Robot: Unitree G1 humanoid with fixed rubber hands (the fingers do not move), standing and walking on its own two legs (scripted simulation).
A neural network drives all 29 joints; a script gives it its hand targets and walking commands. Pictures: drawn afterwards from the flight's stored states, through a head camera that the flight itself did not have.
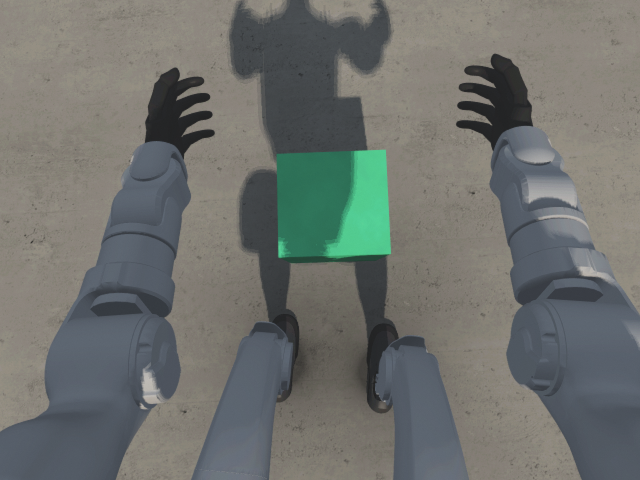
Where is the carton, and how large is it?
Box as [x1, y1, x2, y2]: [277, 150, 390, 262]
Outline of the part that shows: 385,150 277,154 278,256 290,262 375,260 389,254 390,244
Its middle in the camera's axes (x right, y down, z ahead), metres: +0.03 -0.06 +0.86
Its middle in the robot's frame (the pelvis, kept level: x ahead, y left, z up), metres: +0.48 +0.03 -0.51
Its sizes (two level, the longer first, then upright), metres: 0.210 0.200 0.250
